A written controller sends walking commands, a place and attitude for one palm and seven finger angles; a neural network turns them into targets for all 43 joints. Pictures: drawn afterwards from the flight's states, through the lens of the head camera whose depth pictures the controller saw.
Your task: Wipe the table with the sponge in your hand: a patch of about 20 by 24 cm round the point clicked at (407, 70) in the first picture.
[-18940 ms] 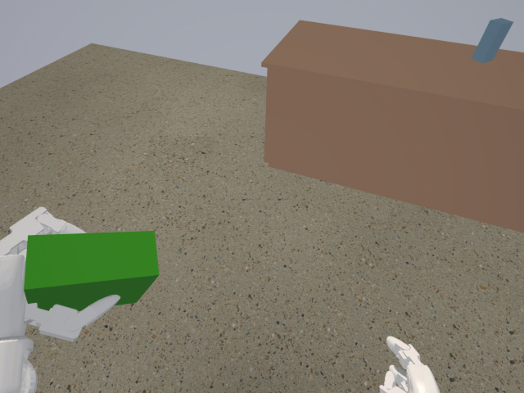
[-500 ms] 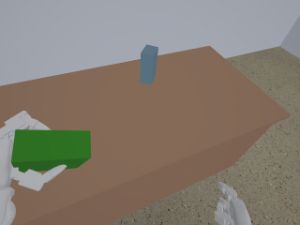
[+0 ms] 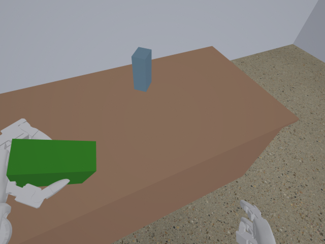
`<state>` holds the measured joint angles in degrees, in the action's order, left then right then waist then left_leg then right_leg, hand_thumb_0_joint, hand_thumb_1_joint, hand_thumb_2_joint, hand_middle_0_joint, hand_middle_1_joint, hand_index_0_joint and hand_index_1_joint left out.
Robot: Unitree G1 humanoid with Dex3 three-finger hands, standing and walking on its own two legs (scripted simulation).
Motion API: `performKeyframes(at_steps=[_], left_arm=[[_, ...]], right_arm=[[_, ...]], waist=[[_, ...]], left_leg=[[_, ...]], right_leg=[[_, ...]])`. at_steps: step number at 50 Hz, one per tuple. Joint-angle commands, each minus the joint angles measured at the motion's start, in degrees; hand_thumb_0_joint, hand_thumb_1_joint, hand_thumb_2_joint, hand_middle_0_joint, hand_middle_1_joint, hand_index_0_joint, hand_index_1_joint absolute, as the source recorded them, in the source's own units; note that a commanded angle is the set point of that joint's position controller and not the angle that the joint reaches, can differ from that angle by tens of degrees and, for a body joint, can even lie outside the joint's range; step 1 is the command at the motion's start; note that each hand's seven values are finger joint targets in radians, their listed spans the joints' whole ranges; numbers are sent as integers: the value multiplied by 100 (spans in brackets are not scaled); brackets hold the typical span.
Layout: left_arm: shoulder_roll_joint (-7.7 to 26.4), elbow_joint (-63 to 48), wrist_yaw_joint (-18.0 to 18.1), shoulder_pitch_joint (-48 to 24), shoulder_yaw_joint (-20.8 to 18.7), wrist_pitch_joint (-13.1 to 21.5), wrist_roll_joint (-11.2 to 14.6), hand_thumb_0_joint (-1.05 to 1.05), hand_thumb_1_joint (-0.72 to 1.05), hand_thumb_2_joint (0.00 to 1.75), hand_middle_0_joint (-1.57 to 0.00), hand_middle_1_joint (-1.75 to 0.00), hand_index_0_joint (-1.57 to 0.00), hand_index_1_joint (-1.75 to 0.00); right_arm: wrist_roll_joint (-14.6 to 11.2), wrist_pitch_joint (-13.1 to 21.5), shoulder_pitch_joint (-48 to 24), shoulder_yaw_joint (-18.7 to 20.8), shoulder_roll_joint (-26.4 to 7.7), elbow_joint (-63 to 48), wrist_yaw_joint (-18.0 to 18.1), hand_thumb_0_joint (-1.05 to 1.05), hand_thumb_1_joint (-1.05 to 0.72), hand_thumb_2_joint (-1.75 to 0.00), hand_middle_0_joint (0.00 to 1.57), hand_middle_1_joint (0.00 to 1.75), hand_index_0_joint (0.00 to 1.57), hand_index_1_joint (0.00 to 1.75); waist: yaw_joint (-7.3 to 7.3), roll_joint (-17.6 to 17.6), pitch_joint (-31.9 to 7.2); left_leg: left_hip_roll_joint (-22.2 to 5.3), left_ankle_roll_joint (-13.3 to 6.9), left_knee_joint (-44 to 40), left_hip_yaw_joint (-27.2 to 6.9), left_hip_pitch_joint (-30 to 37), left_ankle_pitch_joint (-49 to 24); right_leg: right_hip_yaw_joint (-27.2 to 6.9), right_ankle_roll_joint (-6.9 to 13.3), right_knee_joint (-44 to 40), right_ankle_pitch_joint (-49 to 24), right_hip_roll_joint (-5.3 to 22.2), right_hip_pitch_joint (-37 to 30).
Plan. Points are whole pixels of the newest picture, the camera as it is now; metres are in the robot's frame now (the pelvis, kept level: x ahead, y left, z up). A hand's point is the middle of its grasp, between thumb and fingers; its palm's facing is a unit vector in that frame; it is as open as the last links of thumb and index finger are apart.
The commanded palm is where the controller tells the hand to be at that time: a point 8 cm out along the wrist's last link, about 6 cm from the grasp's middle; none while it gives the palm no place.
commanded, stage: shuffle to correct the standing spot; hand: left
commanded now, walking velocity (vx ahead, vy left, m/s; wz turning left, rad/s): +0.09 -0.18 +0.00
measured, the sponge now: (65, 165) +0.23 +0.20 +0.14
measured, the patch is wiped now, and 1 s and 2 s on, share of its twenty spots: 0.00 0.00 0.00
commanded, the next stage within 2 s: come to a stop and stand still in 0.20 s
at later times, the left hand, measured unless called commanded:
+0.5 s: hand (45, 156) +0.23 +0.22 +0.17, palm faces +0.31 -0.83 -0.47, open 9.6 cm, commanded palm +0.15 +0.27 +0.18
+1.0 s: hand (7, 161) +0.22 +0.30 +0.15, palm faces +0.34 -0.81 -0.48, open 9.6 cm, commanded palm +0.16 +0.32 +0.18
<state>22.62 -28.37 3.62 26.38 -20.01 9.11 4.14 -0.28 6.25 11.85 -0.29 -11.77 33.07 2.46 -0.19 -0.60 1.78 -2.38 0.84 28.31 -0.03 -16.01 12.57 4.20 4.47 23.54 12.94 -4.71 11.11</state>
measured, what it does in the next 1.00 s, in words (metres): stands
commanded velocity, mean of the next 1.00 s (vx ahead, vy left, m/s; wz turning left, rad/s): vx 0.03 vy -0.05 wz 0.00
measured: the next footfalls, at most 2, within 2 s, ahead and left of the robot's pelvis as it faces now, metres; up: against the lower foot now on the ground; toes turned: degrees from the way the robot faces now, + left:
none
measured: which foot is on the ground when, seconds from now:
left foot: down 0.00-1.00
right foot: down 0.00-1.00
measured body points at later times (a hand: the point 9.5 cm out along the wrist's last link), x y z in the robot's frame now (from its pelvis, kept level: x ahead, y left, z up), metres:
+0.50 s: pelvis +0.00 -0.02 -0.01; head +0.02 -0.01 +0.44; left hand +0.21 +0.27 +0.20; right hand +0.18 -0.24 -0.08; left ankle +0.03 +0.13 -0.74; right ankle +0.00 -0.07 -0.74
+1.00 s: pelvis +0.00 +0.04 +0.00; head +0.04 +0.07 +0.44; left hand +0.20 +0.34 +0.18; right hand +0.17 -0.18 -0.07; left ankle +0.02 +0.13 -0.74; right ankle +0.00 -0.07 -0.74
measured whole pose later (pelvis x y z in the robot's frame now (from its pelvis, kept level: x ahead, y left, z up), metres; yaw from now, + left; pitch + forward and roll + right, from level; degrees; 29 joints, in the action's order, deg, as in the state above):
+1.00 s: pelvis +0.00 +0.04 +0.00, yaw -1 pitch +0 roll -1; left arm 24.9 -31.2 6.2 26.7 -23.2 9.3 0.2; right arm 0.7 5.7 10.6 -1.6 -12.1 31.9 0.8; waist 1.1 -2.5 5.6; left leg 2.1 -2.8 29.7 0.4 -15.8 13.7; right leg 1.9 0.8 27.5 14.4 -1.1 12.9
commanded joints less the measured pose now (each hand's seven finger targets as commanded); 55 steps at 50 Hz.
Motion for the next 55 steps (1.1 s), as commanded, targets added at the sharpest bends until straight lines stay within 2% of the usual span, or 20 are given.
performKeyframes(at_steps=[1, 9, 14, 22, 23, 24, 25, 27, 28, 30, 32, 33, 34, 37, 38, 39, 43, 48, 49, 55], left_arm=[[994, -1223, 151, -218, -810, 329, 158, 0, 10, 130, -120, -160, -120, -160], [897, -1274, 180, -550, -679, 244, 202, 0, 10, 130, -120, -160, -120, -160], [986, -1454, 182, -594, -729, 277, 169, 0, 10, 130, -120, -160, -120, -160], [889, -1142, 221, -165, -768, 269, 138, 0, 10, 130, -120, -160, -120, -160], [5644, -3457, 268, -5846, -2613, 1388, -41, 0, 10, 130, -120, -160, -120, -160], [2207, -311, 246, -3258, -2142, 912, -144, 0, 10, 130, -120, -160, -120, -160], [1861, 413, 203, -2181, -1634, 643, -26, 0, 10, 130, -120, -160, -120, -160], [1725, -28, 142, -1485, -1338, 700, 57, 0, 10, 130, -120, -160, -120, -160], [1300, 110, 126, -1066, -1022, 717, 95, 0, 10, 130, -120, -160, -120, -160], [825, -444, 122, -661, -637, 755, 104, 0, 10, 130, -120, -160, -120, -160], [719, -652, 138, -545, -568, 685, 19, 0, 10, 130, -120, -160, -120, -160], [960, -927, 201, -617, -708, 695, 9, 0, 10, 130, -120, -160, -120, -160], [981, -935, 240, -582, -819, 665, -90, 0, 10, 130, -120, -160, -120, -160], [1167, -1267, 322, -698, -1083, 602, -225, 0, 10, 130, -120, -160, -120, -160], [1542, -1532, 368, -786, -1324, 620, -229, 0, 10, 130, -120, -160, -120, -160], [1252, -1516, 382, -639, -1207, 598, -238, 0, 10, 130, -120, -160, -120, -160], [1397, -1871, 435, -376, -1253, 507, -255, 0, 10, 130, -120, -160, -120, -160], [1059, -1486, 409, -90, -1019, 365, -315, 0, 10, 130, -120, -160, -120, -160], [746, -1427, 370, -195, -768, 350, -324, 0, 10, 130, -120, -160, -120, -160], [714, -1085, 310, -694, -617, 253, -344, 0, 10, 130, -120, -160, -120, -160]], right_arm=[[-37, 289, -475, 267, -688, -907, 107, 0, -90, -90, 20, 30, 20, 30], [-60, 239, -491, 244, -671, -847, 109, 0, -90, -90, 20, 30, 20, 30], [-48, 221, -579, 227, -656, -871, 104, 0, -90, -90, 20, 30, 20, 30], [-78, 150, -589, 191, -639, -897, 17, 0, -90, -90, 20, 30, 20, 30], [-527, 180, 567, -509, -1125, -1090, 476, 0, -90, -90, 20, 30, 20, 30], [-274, 437, -3, 50, -296, -923, 263, 0, -90, -90, 20, 30, 20, 30], [-39, 412, -157, 104, -754, -706, 119, 0, -90, -90, 20, 30, 20, 30], [13, 407, -153, 161, -892, -851, -71, 0, -90, -90, 20, 30, 20, 30], [-48, 438, -177, 90, -842, -790, -207, 0, -90, -90, 20, 30, 20, 30], [-105, 446, -62, 108, -866, -813, -359, 0, -90, -90, 20, 30, 20, 30], [-103, 462, -249, 175, -899, -766, -351, 0, -90, -90, 20, 30, 20, 30], [-114, 454, -424, 165, -905, -757, -320, 0, -90, -90, 20, 30, 20, 30], [-42, 410, -427, 219, -929, -760, -262, 0, -90, -90, 20, 30, 20, 30], [28, 290, -569, 186, -882, -812, -159, 0, -90, -90, 20, 30, 20, 30], [13, 250, -598, 175, -897, -805, -127, 0, -90, -90, 20, 30, 20, 30], [42, 223, -565, 179, -839, -846, -93, 0, -90, -90, 20, 30, 20, 30], [28, 225, -450, 183, -869, -890, -68, 0, -90, -90, 20, 30, 20, 30], [51, 234, -316, 188, -863, -888, -85, 0, -90, -90, 20, 30, 20, 30], [69, 197, -264, 180, -841, -918, -86, 0, -90, -90, 20, 30, 20, 30], [-16, 128, -405, 149, -844, -995, -43, 0, -90, -90, 20, 30, 20, 30]], waist=[[50, 310, -893], [-25, 79, -742], [13, 508, -771], [47, 76, -914], [-297, 1613, -785], [2, 650, -454], [144, 286, -609], [251, -553, -646], [284, -419, -872], [253, -611, -643], [179, -253, -644], [174, 298, -847], [160, 304, -831], [120, 225, -848], [105, 425, -1010], [99, 538, -1032], [136, 1032, -1256], [127, 903, -1222], [98, 763, -1085], [81, 569, -677]], left_leg=[[-349, -272, -114, -331, 328, -603], [-173, -270, 439, -121, 342, -317], [-403, -352, 72, -267, 464, -911], [-170, -308, 219, -186, 371, -724], [-7, -422, -24, -304, -145, -548], [-394, -386, 375, -423, 97, -410], [-94, -283, 545, -127, 358, 34], [116, -290, 1306, -87, -497, 529], [135, -307, 1331, -185, -440, 354], [83, -312, 896, -222, -377, -100], [-62, -361, 266, -239, 365, -722], [-129, -399, 49, -273, 802, -1130], [-222, -387, 51, -296, 797, -1344], [-236, -302, -65, -401, 553, -1190], [-262, -308, -169, -464, 684, -1275], [-322, -299, -216, -489, 643, -1435], [-388, -248, -227, -548, 874, -2128], [-506, -194, -307, -627, 1255, -2540], [-547, -166, -347, -702, 1242, -2595], [-561, -122, -665, -773, 631, -1136]], right_leg=[[-686, -201, -455, -1033, 850, -195], [-932, -127, -561, -1011, 1063, 189], [-693, -387, -268, -1320, 816, 15], [-933, -635, -544, -2001, 1060, -398], [-546, -586, -146, -346, 962, -5], [-648, -342, -305, 629, 1092, 817], [-1017, -274, -381, 230, 838, 757], [-1900, -134, -704, 74, 1463, 269], [-1965, 39, -485, -424, 1558, 95], [-1461, -48, -210, -1684, 1534, -125], [-922, -365, 32, -1854, 1190, 143], [-762, -442, 287, -1777, 982, 200], [-631, -490, 252, -1743, 914, 145], [-626, -335, 53, -1470, 928, -167], [-626, -299, 145, -1399, 894, -237], [-494, -285, 161, -1384, 887, -324], [-389, -280, 269, -1401, 805, -363], [-239, -334, 391, -701, 690, 133], [-176, -344, 399, -396, 652, 283], [-267, -348, 76, -263, 715, 170]])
